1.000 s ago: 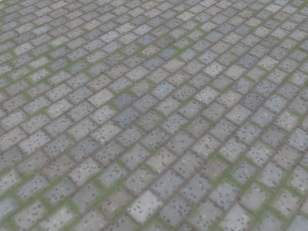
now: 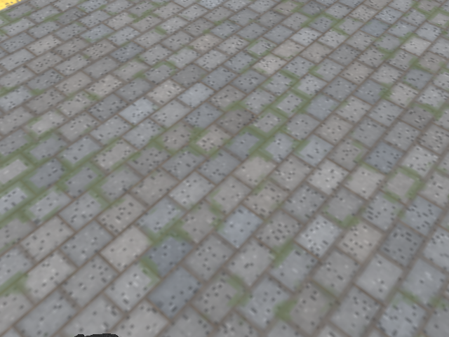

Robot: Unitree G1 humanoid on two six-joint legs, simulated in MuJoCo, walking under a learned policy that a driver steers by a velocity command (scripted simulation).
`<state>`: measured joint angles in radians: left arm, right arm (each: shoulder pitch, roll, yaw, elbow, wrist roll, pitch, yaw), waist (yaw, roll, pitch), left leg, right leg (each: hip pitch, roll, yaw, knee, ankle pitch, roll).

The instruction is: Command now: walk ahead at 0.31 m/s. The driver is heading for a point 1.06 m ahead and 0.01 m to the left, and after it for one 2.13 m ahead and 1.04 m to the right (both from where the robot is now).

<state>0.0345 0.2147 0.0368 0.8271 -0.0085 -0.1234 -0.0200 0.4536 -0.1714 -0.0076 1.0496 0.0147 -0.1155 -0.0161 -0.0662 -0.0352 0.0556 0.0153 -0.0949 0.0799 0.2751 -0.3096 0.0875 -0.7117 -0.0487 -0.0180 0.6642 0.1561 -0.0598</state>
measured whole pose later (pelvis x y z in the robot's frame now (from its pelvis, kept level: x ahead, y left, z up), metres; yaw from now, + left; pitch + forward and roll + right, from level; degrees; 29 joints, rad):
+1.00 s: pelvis +0.54 +0.05 -0.02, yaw +0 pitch +4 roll -1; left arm -0.08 0.23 0.01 0.73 0.03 -0.05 -0.06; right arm 0.60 -0.19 -0.03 1.00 -0.02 -0.11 0.00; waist -0.11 -0.02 0.02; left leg 0.26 -0.01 0.04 0.04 -0.36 0.03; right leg -0.66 -0.02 -0.13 0.59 -0.04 -0.11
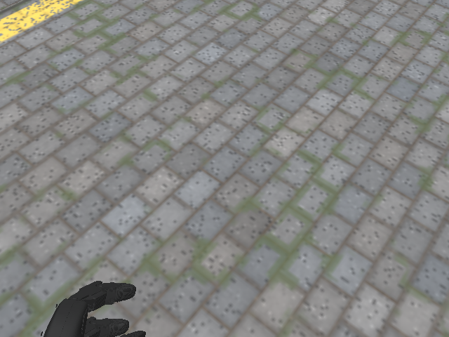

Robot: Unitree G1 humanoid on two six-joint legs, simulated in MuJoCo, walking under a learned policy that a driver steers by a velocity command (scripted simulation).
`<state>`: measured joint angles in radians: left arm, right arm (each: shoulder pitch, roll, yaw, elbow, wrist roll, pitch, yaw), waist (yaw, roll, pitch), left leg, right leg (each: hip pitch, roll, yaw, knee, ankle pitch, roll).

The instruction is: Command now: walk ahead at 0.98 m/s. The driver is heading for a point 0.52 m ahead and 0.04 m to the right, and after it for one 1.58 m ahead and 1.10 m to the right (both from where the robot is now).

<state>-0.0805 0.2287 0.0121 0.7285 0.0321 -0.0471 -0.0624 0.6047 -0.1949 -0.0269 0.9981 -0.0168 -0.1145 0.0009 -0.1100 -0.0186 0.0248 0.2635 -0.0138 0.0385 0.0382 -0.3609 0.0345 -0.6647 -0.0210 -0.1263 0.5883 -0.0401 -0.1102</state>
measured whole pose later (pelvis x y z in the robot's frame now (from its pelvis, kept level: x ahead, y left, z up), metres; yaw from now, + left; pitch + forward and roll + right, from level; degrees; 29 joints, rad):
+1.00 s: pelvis +0.91 -0.13 -0.03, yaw -30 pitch -1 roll +2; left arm 0.09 0.29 0.05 0.73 0.01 -0.02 -0.05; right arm 0.42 -0.24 -0.05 0.93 -0.03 -0.05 -0.01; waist 0.02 -0.02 0.04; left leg 0.10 0.10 0.24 0.97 -0.34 -0.04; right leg -0.54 0.09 -0.15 0.75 -0.26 -0.22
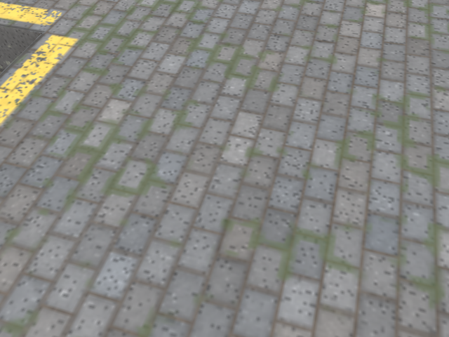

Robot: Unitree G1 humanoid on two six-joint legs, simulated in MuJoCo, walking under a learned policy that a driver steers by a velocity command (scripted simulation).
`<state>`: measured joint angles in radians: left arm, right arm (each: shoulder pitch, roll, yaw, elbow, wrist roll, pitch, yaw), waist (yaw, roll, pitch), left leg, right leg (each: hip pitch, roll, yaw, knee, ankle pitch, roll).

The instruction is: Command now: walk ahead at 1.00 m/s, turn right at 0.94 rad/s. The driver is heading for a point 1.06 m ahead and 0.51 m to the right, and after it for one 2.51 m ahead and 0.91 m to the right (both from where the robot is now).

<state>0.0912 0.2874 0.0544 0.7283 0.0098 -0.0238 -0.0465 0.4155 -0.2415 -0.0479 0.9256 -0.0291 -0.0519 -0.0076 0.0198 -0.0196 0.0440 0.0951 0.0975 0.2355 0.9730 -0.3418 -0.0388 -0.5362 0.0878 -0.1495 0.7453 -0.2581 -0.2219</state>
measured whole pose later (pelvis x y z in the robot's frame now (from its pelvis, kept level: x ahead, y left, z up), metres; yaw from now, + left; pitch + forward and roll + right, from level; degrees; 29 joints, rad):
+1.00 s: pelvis +0.80 -0.29 +0.02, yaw -57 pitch +0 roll -1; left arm 0.29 0.32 0.06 0.77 0.03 -0.01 0.00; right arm 0.24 -0.24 0.00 0.70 -0.04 -0.07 0.00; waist -0.01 0.00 0.06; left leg -0.40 0.10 -0.04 1.38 -0.34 -0.03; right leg -0.33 0.21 -0.05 0.60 -0.27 -0.20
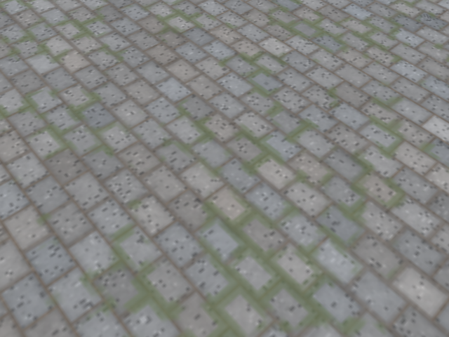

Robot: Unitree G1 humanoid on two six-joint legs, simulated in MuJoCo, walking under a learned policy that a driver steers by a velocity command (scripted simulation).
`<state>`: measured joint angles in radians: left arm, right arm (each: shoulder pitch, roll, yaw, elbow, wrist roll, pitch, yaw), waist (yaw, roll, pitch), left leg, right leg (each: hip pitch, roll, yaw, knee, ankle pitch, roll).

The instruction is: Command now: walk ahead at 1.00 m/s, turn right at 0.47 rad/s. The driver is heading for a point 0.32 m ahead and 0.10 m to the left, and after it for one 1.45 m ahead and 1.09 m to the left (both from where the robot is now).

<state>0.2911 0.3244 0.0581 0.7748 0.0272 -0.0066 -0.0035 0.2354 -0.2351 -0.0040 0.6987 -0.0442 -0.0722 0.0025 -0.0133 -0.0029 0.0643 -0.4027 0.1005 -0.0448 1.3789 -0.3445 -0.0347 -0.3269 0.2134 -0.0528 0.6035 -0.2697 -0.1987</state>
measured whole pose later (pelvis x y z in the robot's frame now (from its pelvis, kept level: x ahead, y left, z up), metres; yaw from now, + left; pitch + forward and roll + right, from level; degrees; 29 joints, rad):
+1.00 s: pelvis +0.94 +0.18 +0.02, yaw +41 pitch +2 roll -2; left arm 0.49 0.35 0.06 0.86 0.03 -0.11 0.01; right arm 0.04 -0.37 -0.06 0.59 -0.03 0.01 0.08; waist 0.07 0.06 -0.01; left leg -0.79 0.06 0.04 1.11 -0.12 0.08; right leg 0.04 -0.02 -0.20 0.29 -0.36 0.04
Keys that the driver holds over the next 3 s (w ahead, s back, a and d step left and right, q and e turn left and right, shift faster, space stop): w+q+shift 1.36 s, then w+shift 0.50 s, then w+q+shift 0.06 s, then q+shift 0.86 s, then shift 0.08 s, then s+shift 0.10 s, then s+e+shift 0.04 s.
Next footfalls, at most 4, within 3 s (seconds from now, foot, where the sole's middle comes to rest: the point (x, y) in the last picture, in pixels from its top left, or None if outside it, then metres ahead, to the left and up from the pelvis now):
0.32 left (183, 317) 0.51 0.13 -0.75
0.72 right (220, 193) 0.95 0.02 -0.75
1.16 left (114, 147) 1.16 0.42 -0.75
1.56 right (67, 83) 1.53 0.68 -0.75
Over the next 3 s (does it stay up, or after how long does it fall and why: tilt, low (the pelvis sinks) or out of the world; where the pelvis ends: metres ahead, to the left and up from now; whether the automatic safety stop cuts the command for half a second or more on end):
stays up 1.54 1.24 0.03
